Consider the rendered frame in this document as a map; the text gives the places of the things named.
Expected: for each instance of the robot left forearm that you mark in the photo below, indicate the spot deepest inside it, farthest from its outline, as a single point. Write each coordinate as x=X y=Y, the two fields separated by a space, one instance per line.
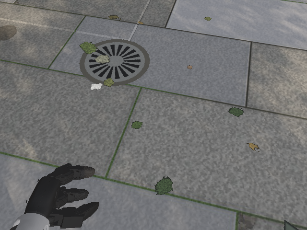
x=31 y=221

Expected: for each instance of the left robot hand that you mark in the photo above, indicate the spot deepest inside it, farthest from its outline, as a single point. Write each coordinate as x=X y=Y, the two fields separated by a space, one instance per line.
x=48 y=196

